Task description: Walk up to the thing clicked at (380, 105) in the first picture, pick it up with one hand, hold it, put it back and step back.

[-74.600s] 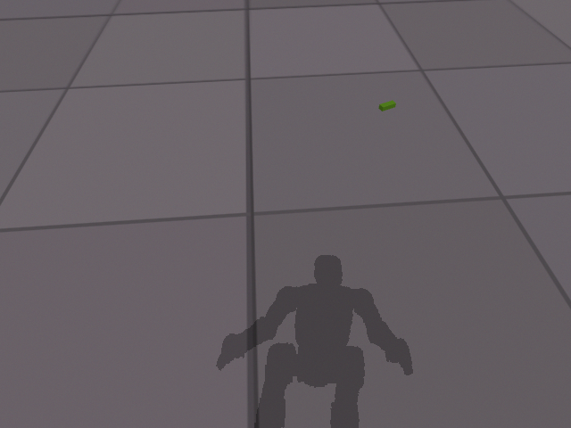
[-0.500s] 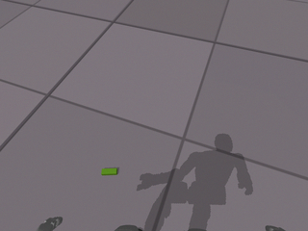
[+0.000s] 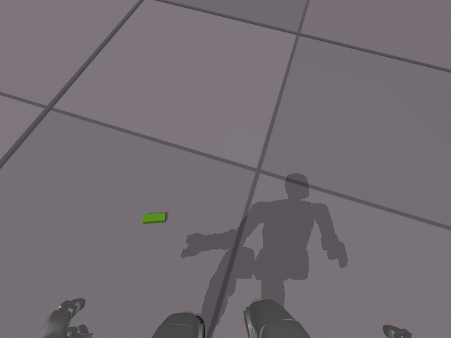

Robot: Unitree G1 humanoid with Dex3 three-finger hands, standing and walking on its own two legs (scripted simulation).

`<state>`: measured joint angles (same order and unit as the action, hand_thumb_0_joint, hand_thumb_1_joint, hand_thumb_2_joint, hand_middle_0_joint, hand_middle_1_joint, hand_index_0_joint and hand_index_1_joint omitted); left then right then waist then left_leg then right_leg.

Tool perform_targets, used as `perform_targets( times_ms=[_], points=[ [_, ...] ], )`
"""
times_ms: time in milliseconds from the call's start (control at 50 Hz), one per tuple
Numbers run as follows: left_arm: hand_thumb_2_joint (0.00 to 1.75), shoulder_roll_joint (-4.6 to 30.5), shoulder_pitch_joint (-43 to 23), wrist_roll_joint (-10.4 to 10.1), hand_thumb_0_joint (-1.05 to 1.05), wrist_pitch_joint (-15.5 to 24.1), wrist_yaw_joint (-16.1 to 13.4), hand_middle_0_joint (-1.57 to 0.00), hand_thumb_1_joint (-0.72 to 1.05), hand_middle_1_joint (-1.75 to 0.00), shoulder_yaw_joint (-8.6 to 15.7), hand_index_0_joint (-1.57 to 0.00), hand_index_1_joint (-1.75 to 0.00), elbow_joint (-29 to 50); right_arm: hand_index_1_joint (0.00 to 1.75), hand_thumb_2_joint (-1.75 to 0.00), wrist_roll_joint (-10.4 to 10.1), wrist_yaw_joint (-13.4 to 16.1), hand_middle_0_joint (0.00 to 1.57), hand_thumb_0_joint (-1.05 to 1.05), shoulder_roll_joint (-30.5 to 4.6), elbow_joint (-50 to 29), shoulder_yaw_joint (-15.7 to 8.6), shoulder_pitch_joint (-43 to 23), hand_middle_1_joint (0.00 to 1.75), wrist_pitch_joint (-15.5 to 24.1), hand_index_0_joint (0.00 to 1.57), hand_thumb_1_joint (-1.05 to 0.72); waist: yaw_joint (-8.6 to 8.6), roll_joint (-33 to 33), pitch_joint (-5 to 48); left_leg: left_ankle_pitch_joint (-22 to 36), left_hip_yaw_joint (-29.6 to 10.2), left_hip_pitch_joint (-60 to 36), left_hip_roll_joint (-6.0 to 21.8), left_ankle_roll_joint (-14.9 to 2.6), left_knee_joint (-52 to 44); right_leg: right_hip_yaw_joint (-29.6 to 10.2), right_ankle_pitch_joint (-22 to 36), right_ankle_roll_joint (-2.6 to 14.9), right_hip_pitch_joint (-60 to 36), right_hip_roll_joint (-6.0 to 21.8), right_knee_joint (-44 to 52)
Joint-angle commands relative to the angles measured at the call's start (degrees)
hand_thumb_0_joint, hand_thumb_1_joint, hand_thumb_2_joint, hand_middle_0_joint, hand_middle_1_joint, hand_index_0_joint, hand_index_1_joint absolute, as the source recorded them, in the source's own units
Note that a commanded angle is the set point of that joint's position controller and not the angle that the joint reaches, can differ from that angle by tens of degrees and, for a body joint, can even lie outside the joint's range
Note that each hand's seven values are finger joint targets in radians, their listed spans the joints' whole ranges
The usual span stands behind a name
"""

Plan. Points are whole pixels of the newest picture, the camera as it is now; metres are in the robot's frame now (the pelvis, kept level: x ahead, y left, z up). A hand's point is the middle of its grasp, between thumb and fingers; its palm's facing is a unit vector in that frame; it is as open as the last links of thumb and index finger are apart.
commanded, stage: step back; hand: left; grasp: from above
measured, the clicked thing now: (154, 218) +0.55 +0.30 -0.75
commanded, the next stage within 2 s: none
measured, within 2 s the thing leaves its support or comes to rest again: neither
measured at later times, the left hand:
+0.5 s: hand out of the picture -0.02 +0.22 -0.13, palm faces +0.00 -0.91 -0.41, open 7.4 cm
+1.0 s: hand out of the picture -0.23 +0.21 -0.16, palm faces -0.03 -0.91 -0.42, open 7.4 cm
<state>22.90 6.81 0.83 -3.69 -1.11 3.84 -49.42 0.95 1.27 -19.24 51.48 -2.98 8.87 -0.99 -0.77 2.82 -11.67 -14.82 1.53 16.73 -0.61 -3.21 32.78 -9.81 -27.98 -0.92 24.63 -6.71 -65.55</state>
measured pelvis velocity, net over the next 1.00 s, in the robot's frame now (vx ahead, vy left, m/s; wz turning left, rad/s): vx -0.31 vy -0.07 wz -0.04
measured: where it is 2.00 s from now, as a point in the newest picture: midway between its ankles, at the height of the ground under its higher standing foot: outside the picture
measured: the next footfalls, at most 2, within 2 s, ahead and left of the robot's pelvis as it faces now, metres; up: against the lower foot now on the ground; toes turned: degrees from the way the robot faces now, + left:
right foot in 0.22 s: -0.05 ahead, -0.15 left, +0.00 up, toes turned -1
left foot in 0.60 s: -0.14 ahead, +0.08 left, +0.00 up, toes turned +0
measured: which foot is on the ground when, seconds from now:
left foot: down 0.00-0.26, up 0.28-0.58, down 0.60-1.00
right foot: up 0.00-0.20, down 0.22-0.62, up 0.64-0.96, down 0.98-1.00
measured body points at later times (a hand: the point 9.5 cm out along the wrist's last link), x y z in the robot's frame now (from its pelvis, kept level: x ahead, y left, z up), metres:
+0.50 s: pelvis -0.13 -0.04 +0.00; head -0.08 -0.06 +0.44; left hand -0.02 +0.26 -0.11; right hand -0.06 -0.37 -0.13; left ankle -0.16 +0.09 -0.68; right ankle -0.09 -0.15 -0.73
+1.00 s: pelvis -0.31 -0.07 -0.02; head -0.24 -0.08 +0.42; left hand -0.23 +0.25 -0.13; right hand -0.16 -0.39 -0.13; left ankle -0.18 +0.08 -0.73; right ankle -0.34 -0.20 -0.74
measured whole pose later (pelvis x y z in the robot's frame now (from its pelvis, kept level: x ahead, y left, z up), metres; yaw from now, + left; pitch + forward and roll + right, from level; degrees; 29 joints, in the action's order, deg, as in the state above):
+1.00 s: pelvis -0.31 -0.07 -0.02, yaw -2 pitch -2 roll -2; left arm 22.2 11.3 1.5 -2.8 0.0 4.8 -49.8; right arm 1.3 0.6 -23.6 46.0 -3.0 4.6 -2.0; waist 1.4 -2.5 -10.3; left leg -9.9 -1.8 27.2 5.5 1.4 39.0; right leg -2.4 -25.1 -0.1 12.1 -2.5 -38.4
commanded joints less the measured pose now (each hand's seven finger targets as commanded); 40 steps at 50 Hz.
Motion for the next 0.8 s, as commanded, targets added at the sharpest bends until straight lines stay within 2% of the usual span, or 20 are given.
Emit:
perform_targets(
  times_ms=[0, 80, 140, 180, 200, 220, 240, 260, 300, 320, 420, 500, 540, 560, 580, 600, 620, 680, 720, 780],
  points=[
    [0.90, 9.41, 0.77, 0.30, 0.00, 1.45, -0.48, -0.20, 0.90, -0.30, 3.15, -0.20, -0.30, 6.07, 0.30, -0.90, 0.23, 1.37, 0.20, 0.00, -16.33, -4.91, -4.40, 3.80, 0.30, 1.12, 0.20, -0.90, -2.19, -8.54, 15.77, 34.87, -15.89, -20.38, 16.49, -10.42, -4.17, 0.27, -2.09, -0.42, 5.85, 2.10, 6.09],
    [0.90, 9.14, 3.76, 0.37, 0.00, 1.49, -0.06, -0.20, 0.90, -0.30, 3.42, -0.20, -0.30, 5.59, 0.30, -0.90, 0.53, 1.12, 0.20, 0.00, -17.80, -6.53, -4.68, 1.60, 0.30, 0.97, 0.20, -0.90, -1.37, -10.30, 16.33, 27.78, -17.09, -14.50, 18.71, -11.51, -5.16, 3.47, -2.26, 0.16, -0.09, 4.73, 13.06],
    [0.90, 8.95, 7.78, 0.56, 0.00, 1.56, 0.60, -0.20, 0.90, -0.30, 3.78, -0.20, -0.30, 4.11, 0.30, -0.90, 0.61, 0.70, 0.20, 0.00, -18.08, -7.45, -4.39, -1.96, 0.30, 0.57, 0.20, -0.90, 0.54, -11.16, 15.94, 15.69, -14.38, -5.57, 16.77, -8.61, -5.67, 6.78, 2.12, 1.53, -7.84, 5.70, 23.13],
    [0.90, 8.59, 13.04, 0.70, 0.00, 1.85, 0.94, -0.20, 0.90, -0.30, 4.09, -0.20, -0.30, 2.02, 0.30, -0.90, 0.16, 0.22, 0.20, 0.00, -17.98, -7.74, -4.16, -4.15, 0.30, -0.12, 0.20, -0.90, 3.32, -10.93, 16.87, 9.65, -11.35, -0.12, 14.15, -5.01, -2.58, 8.74, 12.42, 3.35, -16.39, 5.85, 36.61],
    [0.90, 10.06, 13.50, 1.28, 0.00, 2.22, 0.82, -0.20, 0.90, -0.30, 4.58, -0.20, -0.30, 2.17, 0.30, -0.90, -0.16, 0.04, 0.20, 0.00, -16.51, -7.64, -3.55, -3.48, 0.30, -0.38, 0.20, -0.90, 3.52, -7.03, 16.37, 3.07, -9.75, 4.39, 11.09, -2.43, 0.25, 3.96, 12.48, 4.62, -18.41, 8.17, 40.57],
    [0.90, 14.80, 11.02, 1.99, 0.00, 2.57, 0.87, -0.20, 0.90, -0.30, 5.84, -0.20, -0.30, 3.70, 0.30, -0.90, -0.59, -0.10, 0.20, 0.00, -13.53, -8.17, -2.91, -2.61, 0.30, -0.45, 0.20, -0.90, 2.45, 5.98, 13.06, -10.86, -6.80, 15.31, 1.53, 1.82, 11.18, -13.89, 10.24, 8.91, -18.30, 18.71, 45.66],
    [0.90, 20.17, 6.28, 1.89, 0.00, 2.45, 0.84, -0.20, 0.90, -0.30, 6.62, -0.20, -0.30, 6.21, 0.30, -0.90, -0.81, 0.67, 0.20, 0.00, -13.64, -8.04, -3.33, -5.24, 0.30, -0.74, 0.20, -0.90, 4.69, 14.58, 9.84, -21.29, -5.80, 12.06, -5.40, 3.41, 26.79, -24.16, 10.96, 18.56, -4.07, 29.56, 50.94],
    [0.90, 18.55, 2.69, 1.91, 0.00, 2.84, 0.74, -0.20, 0.90, -0.30, 6.16, -0.20, -0.30, 8.29, 0.30, -0.90, -0.65, 0.95, 0.20, 0.00, -15.47, -7.06, -3.86, -3.71, 0.30, -1.04, 0.20, -0.90, 3.12, 10.34, 6.81, -20.73, -11.36, 10.12, -4.20, 4.07, 35.15, -23.59, 14.25, 18.98, 1.36, 29.79, 50.65],
    [0.90, 12.22, -3.17, 1.18, 0.00, 3.16, -0.04, -0.20, 0.90, -0.30, 4.28, -0.20, -0.30, 9.18, 0.30, -0.90, -1.63, 0.77, 0.20, 0.00, -14.30, -4.38, -3.05, 1.73, 0.30, -0.63, 0.20, -0.90, -1.33, 3.90, 6.78, -12.83, -12.20, 11.07, -6.57, 3.83, 36.95, -6.60, 29.70, 12.69, -3.83, 19.58, 43.93],
    [0.90, 12.02, -4.02, 1.29, 0.00, 3.03, -0.11, -0.20, 0.90, -0.30, 4.57, -0.20, -0.30, 9.50, 0.30, -0.90, -1.66, 0.94, 0.20, 0.00, -14.05, -3.89, -2.69, 3.65, 0.30, -0.33, 0.20, -0.90, -1.66, 5.31, 7.87, -11.81, -10.84, 10.96, -7.24, 4.10, 37.17, -3.22, 31.52, 11.63, -5.66, 18.51, 42.52],
    [0.90, 10.72, 3.13, 1.64, 0.00, 2.67, -0.68, -0.20, 0.90, -0.30, 4.40, -0.20, -0.30, 9.51, 0.30, -0.90, -0.73, 0.92, 0.20, 0.00, -13.93, -5.61, -2.08, 1.89, 0.30, 0.12, 0.20, -0.90, 3.67, 6.10, 11.46, -15.83, -7.87, 13.71, -4.79, 5.16, 26.00, -4.42, 34.91, 14.09, -20.08, 21.10, 39.57],
    [0.90, 11.35, 3.50, 1.07, 0.00, 2.04, -0.64, -0.20, 0.90, -0.30, 4.13, -0.20, -0.30, 10.08, 0.30, -0.90, -0.24, 0.53, 0.20, 0.00, -13.09, -5.42, -2.21, 4.04, 0.30, 0.68, 0.20, -0.90, 3.54, 7.29, 14.75, -13.06, -3.41, 6.70, -1.68, 3.64, 7.18, -3.21, 39.91, 12.74, -22.65, 20.92, 35.45],
    [0.90, 12.51, 1.65, 0.41, 0.00, 1.44, -0.19, -0.20, 0.90, -0.30, 4.11, -0.20, -0.30, 10.53, 0.30, -0.90, 0.02, 0.26, 0.20, 0.00, -12.79, -3.84, -2.56, 8.15, 0.30, 0.90, 0.20, -0.90, 0.97, 6.29, 16.13, -2.32, -0.25, -0.94, -2.16, 2.59, -4.76, -1.01, 34.99, 10.15, -18.60, 18.93, 32.31],
    [0.90, 12.18, 1.74, 0.42, 0.00, 1.07, 0.01, -0.20, 0.90, -0.30, 3.54, -0.20, -0.30, 10.61, 0.30, -0.90, 0.32, 0.19, 0.20, 0.00, -14.06, -3.53, -3.22, 9.17, 0.30, 1.05, 0.20, -0.90, 0.42, 4.13, 15.71, 3.25, -3.01, -5.86, -0.38, 1.53, -7.45, -0.52, 28.49, 7.81, -12.15, 17.85, 31.91],
    [0.90, 10.22, 2.38, 0.35, 0.00, 1.00, 0.27, -0.20, 0.90, -0.30, 3.00, -0.20, -0.30, 11.12, 0.30, -0.90, 1.08, 0.15, 0.20, 0.00, -17.05, -4.13, -4.10, 8.53, 0.30, 1.21, 0.20, -0.90, 0.61, -3.31, 15.44, 3.80, -14.67, -8.95, 7.86, -1.73, -9.59, 1.66, 17.74, 4.93, -4.09, 13.68, 27.20],
    [0.90, 9.25, -0.52, -0.02, 0.00, 1.24, 0.07, -0.20, 0.90, -0.30, 2.96, -0.20, -0.30, 12.18, 0.30, -0.90, 1.12, -0.34, 0.20, 0.00, -23.48, -5.73, -5.17, 4.53, 0.30, 0.99, 0.20, -0.90, 0.09, -16.25, 13.65, 9.82, -29.07, -4.10, 20.16, -9.65, -13.28, 10.52, -0.97, 1.91, 1.59, 3.51, 17.10],
    [0.90, 11.33, -5.09, 0.76, 0.00, 1.14, -0.56, -0.20, 0.90, -0.30, 4.32, -0.20, -0.30, 11.75, 0.30, -0.90, 1.29, -0.27, 0.20, 0.00, -24.63, -6.22, -5.63, 4.17, 0.30, 1.11, 0.20, -0.90, -3.22, -15.72, 11.18, 11.83, -35.25, 4.74, 24.65, -15.53, -15.76, 3.26, -9.46, 1.44, -0.89, 2.96, 3.12],
    [0.90, 9.46, 1.95, -0.63, 0.00, 0.67, -0.43, -0.20, 0.90, -0.30, 4.06, -0.20, -0.30, 8.00, 0.30, -0.90, 1.40, 0.69, 0.20, 0.00, -18.45, -6.59, -3.64, -1.68, 0.30, 1.50, 0.20, -0.90, 2.71, -7.41, 10.55, 22.45, -18.57, 0.21, 15.71, -9.46, -9.70, -2.36, -2.19, 2.69, 3.38, 0.19, -8.33],
    [0.90, 10.23, 5.19, -0.09, 0.00, 0.82, -0.14, -0.20, 0.90, -0.30, 4.70, -0.20, -0.30, 6.61, 0.30, -0.90, 1.02, 0.69, 0.20, 0.00, -17.44, -7.40, -3.58, -2.14, 0.30, 1.49, 0.20, -0.90, 3.01, -9.85, 11.13, 22.09, -17.01, -1.66, 15.60, -10.45, -8.43, -0.70, -1.20, 1.18, 2.81, 0.81, -8.73],
    [0.90, 9.34, 4.42, 0.47, 0.00, 1.10, 0.08, -0.20, 0.90, -0.30, 4.38, -0.20, -0.30, 7.12, 0.30, -0.90, 1.10, 0.81, 0.20, 0.00, -16.54, -7.61, -3.88, 0.47, 0.30, 1.25, 0.20, -0.90, 0.43, -10.61, 12.13, 20.09, -16.04, -8.17, 15.14, -11.33, -7.49, 1.03, -1.72, -0.76, 4.40, 1.65, -1.30]
  ],
)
